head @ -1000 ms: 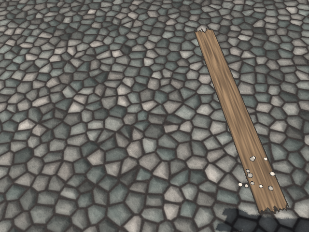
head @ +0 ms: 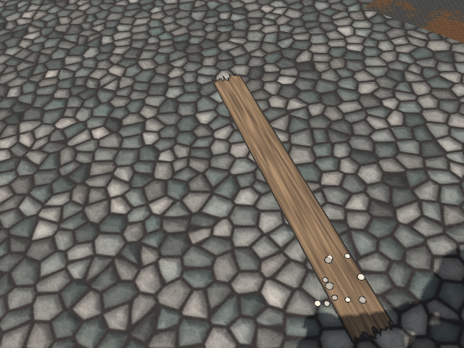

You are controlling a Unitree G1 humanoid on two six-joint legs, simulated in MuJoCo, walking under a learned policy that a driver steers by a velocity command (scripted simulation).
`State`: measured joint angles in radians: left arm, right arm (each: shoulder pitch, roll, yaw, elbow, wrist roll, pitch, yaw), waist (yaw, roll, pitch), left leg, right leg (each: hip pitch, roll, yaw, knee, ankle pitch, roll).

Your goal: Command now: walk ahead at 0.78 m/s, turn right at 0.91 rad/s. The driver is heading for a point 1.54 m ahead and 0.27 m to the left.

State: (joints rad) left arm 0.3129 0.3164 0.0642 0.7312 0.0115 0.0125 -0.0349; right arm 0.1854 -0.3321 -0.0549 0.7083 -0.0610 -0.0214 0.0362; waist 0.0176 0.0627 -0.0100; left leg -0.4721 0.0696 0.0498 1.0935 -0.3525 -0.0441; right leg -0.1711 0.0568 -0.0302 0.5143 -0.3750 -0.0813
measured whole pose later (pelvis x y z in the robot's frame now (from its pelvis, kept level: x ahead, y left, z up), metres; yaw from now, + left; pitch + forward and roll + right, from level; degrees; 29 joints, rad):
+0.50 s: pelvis +0.40 -0.02 +0.00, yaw -4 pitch +0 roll +2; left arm 0.13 0.27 -0.01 0.71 0.07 -0.08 -0.03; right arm 0.45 -0.31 -0.06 0.89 -0.02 -0.05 0.02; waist -0.05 -0.03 0.02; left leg -0.25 -0.15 -0.03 0.47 -0.22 0.10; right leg -0.53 -0.03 0.07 1.20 -0.31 -0.04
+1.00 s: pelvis +0.84 -0.06 +0.00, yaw +21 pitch +2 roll -2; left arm 0.47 0.34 0.06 0.87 0.03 -0.11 0.00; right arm 0.06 -0.37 -0.06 0.65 -0.03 0.01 0.08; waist 0.07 0.05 0.00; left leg -0.79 0.06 0.04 1.15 -0.12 0.10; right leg 0.02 -0.01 -0.22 0.31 -0.34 0.02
